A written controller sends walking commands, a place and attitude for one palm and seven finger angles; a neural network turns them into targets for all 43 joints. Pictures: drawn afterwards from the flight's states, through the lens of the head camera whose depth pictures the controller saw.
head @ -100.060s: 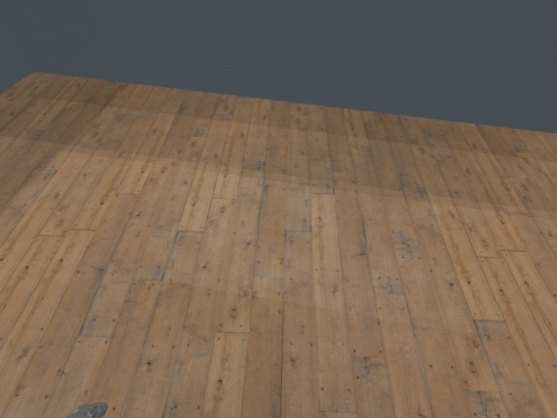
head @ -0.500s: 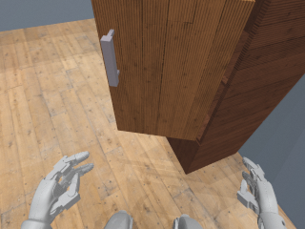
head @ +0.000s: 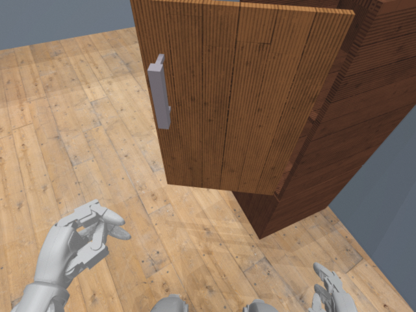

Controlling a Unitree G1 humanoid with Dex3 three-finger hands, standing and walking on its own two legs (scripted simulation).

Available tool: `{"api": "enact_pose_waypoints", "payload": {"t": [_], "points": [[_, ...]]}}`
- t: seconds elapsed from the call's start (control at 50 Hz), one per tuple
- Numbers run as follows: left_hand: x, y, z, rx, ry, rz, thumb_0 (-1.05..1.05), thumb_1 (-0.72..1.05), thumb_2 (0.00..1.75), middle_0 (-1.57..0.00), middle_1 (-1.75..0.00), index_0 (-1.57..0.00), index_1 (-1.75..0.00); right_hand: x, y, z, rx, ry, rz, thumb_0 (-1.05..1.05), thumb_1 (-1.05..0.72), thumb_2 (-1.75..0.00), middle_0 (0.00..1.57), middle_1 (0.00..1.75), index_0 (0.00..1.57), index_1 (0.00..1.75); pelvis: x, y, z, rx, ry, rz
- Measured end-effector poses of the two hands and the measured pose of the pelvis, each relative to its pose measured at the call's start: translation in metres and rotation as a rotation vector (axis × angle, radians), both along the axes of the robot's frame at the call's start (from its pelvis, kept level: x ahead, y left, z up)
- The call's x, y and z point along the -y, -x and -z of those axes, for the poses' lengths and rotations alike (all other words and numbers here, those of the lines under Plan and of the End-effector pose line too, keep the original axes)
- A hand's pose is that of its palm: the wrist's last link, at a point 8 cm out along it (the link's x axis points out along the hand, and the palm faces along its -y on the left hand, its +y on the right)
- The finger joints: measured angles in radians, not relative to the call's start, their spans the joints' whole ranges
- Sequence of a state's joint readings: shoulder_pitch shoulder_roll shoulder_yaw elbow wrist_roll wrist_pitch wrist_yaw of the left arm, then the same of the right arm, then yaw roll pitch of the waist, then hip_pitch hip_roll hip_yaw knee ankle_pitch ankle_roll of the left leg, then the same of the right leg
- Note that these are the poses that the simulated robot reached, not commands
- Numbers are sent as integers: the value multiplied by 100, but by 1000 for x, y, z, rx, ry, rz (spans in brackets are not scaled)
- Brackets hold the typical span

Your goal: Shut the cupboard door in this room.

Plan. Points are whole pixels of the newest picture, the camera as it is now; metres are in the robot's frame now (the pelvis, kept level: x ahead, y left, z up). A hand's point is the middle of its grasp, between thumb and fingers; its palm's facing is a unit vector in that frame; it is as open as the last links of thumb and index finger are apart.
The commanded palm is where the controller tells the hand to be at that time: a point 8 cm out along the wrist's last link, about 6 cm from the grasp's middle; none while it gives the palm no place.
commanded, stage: raise the hand and make a fist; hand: left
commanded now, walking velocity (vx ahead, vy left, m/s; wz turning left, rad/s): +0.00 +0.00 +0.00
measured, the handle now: (162, 93) +0.52 +0.14 +0.13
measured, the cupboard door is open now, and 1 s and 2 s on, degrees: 59 59 59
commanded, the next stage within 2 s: bring the fist close to the handle in 1.00 s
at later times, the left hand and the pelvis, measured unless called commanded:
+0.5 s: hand (98, 218) +0.24 +0.19 +0.12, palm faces -0.03 -1.00 -0.07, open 3.1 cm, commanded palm +0.21 +0.24 +0.13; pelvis +0.02 +0.00 +0.03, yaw +1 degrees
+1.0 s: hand (111, 209) +0.25 +0.17 +0.13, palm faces -0.02 -1.00 -0.07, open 3.1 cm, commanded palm +0.22 +0.22 +0.14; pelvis +0.02 -0.02 +0.04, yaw +0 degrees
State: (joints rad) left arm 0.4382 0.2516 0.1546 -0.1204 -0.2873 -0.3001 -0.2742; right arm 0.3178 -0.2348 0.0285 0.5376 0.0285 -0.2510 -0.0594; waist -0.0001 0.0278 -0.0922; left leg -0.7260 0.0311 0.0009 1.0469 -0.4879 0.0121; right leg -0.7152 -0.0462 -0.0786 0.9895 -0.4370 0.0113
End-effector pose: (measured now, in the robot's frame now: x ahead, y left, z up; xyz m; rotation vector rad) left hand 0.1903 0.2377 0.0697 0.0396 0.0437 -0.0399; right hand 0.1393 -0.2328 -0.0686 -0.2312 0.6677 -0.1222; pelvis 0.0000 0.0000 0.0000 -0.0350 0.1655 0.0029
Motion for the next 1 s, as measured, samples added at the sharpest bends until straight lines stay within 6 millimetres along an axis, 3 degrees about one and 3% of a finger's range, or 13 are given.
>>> {"api": "enact_pose_waypoints", "payload": {"t": [0.14, 0.36, 0.5, 0.68, 0.84, 1.0], "points": [[0, -9, -10, 13, 4, 13, 1, 90, 90, -100, -117, -99, -117, 0, -27, -22, 74, 30, -17, 1, -91, -90, 20, 30, 20, 30, -5, -8, -7, 17, 3, -2], [-3, -20, -38, 43, -16, -2, 1, 90, 90, -120, -139, -119, -138, -22, -63, -44, 155, -27, -84, 1, -91, -90, 20, 30, 20, 30, -4, -19, -20, 53, 3, -9], [-2, -28, -51, 42, -26, -6, 1, 90, 90, -127, -147, -127, -146, -21, -60, -42, 132, -52, -91, 1, -91, -90, 20, 30, 21, 30, 2, -21, -26, 75, -5, -11], [3, -39, -66, 52, -29, -7, 1, 90, 90, -130, -149, -129, -149, 2, -44, -40, 97, -40, -50, 1, -91, -90, 20, 30, 21, 30, 11, -22, -34, 96, -16, -9], [14, -39, -60, 25, -18, -2, 1, 90, 90, -130, -150, -130, -150, 23, -39, -43, 103, -17, -15, 1, -91, -90, 20, 30, 20, 30, 18, -23, -37, 99, -25, -2], [18, -37, -61, 42, -27, -14, 1, 90, 90, -130, -150, -130, -150, 26, -42, -43, 111, -19, -19, 1, -91, -90, 20, 30, 20, 30, 23, -23, -37, 102, -28, -3]]}}
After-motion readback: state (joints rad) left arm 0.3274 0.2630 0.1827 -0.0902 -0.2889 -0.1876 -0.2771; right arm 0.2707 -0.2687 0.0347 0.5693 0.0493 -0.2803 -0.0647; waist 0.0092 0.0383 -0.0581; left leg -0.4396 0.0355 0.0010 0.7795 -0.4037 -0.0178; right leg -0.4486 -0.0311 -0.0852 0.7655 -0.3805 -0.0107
